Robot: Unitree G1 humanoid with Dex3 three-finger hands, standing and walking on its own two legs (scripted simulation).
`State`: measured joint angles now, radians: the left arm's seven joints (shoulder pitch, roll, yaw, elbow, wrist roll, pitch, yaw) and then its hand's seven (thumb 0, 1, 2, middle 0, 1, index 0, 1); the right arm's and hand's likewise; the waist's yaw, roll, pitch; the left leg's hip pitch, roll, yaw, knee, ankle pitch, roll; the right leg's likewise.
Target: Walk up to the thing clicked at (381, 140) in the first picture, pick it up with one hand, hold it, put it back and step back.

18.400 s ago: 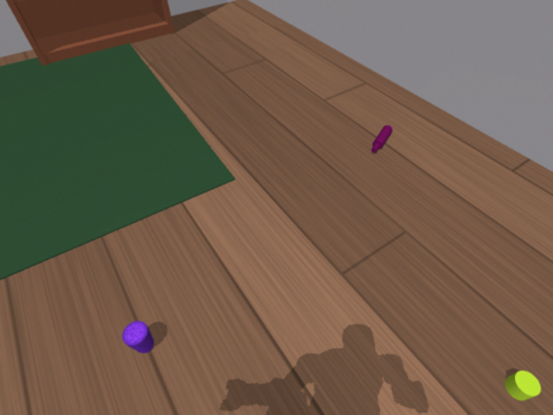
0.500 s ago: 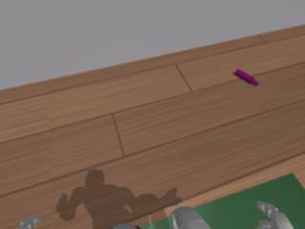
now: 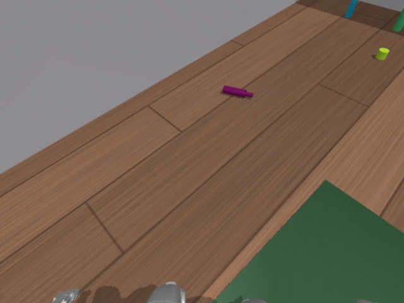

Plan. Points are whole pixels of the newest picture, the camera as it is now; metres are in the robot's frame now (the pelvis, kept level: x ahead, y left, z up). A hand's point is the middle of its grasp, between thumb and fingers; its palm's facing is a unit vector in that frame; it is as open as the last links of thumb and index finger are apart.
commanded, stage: walk up
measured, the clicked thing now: (237, 92) +1.55 -0.24 -0.73
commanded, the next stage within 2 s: stand in 1.42 s
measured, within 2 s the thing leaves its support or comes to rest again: neither
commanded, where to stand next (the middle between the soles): +0.07 +0.02 m, yaw -25 degrees
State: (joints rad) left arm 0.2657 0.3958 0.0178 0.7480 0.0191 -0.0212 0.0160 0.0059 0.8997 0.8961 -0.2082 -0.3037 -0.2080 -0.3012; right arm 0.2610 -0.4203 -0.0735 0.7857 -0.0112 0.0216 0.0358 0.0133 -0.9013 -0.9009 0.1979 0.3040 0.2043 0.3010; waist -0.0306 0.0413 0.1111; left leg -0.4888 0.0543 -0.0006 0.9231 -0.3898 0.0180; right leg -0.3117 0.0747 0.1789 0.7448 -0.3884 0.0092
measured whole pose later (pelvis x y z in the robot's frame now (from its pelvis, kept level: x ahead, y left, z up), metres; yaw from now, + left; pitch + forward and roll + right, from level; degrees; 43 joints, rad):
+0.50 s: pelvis -0.01 +0.01 -0.01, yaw -16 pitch -2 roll +0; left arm 0.28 0.40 0.05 0.82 0.03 -0.01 0.01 0.01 0.90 0.90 -0.21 -0.30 -0.21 -0.30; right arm 0.21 -0.45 -0.07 0.83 -0.01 0.02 0.00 0.01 -0.90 -0.90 0.20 0.30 0.21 0.30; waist 0.00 0.04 0.13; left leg -0.50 0.08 0.01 1.02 -0.48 0.03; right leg -0.38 0.06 0.06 0.83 -0.41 -0.03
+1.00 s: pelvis -0.01 +0.03 +0.00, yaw -24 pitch -3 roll +0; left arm 0.19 0.39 0.03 0.95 0.02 -0.03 0.01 0.01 0.90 0.90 -0.21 -0.30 -0.21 -0.30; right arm 0.19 -0.41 -0.04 0.96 -0.01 -0.01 0.01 0.01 -0.90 -0.90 0.20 0.30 0.21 0.30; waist -0.02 0.02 0.10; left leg -0.33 0.06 0.03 0.76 -0.37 -0.01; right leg -0.36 0.03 0.06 0.76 -0.35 0.00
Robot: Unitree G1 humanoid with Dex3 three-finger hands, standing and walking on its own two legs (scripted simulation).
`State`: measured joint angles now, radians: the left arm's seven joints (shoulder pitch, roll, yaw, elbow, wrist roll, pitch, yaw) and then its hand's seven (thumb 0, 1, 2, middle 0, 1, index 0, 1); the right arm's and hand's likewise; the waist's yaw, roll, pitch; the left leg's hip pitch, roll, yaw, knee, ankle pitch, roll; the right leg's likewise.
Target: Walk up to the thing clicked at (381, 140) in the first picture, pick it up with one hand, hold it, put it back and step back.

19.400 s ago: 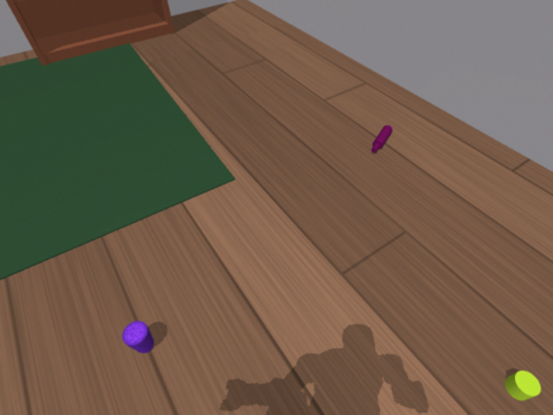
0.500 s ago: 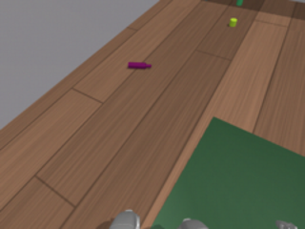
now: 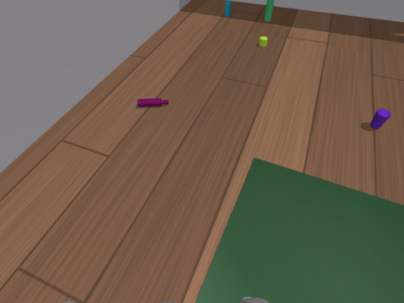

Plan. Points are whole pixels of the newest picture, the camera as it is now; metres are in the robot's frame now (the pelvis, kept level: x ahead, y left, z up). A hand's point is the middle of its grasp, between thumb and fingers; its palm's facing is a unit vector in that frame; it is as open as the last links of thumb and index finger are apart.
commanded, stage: walk up
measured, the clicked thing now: (153, 102) +1.54 +0.40 -0.72
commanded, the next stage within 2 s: stand in 0.42 s
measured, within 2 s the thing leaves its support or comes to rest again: neither
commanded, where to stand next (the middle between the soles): +0.08 +0.03 m, yaw +0 degrees
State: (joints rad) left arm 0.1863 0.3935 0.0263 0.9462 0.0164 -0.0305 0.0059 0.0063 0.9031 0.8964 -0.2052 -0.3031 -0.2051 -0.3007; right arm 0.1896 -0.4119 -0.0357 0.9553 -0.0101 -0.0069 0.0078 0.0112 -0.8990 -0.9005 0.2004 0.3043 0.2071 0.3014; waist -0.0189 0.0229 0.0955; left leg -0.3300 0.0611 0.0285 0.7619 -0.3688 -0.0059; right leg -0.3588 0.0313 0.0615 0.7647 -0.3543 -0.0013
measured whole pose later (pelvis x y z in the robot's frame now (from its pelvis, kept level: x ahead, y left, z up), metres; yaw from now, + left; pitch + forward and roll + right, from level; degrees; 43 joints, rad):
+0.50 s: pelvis +0.01 +0.01 +0.03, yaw -2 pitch -3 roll +1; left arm 0.05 0.34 0.00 1.12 0.00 -0.02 -0.01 0.01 0.90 0.90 -0.20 -0.30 -0.20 -0.30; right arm 0.08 -0.37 -0.02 1.12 -0.01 -0.01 0.01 0.01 -0.90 -0.90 0.20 0.30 0.21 0.30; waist -0.03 0.01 0.07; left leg -0.16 0.05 0.08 0.44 -0.24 -0.03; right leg -0.22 0.02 0.11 0.48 -0.21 0.01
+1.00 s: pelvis +0.02 +0.01 +0.04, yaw +0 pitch -2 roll +0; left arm 0.09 0.35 0.01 1.16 0.01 -0.01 -0.01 0.01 0.91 0.90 -0.20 -0.30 -0.20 -0.30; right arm 0.07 -0.35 -0.02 1.15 -0.01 -0.01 0.01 0.01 -0.90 -0.90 0.20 0.30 0.21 0.30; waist -0.01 0.00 0.05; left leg -0.11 0.04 0.05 0.34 -0.19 -0.03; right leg -0.15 0.01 0.08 0.35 -0.17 0.02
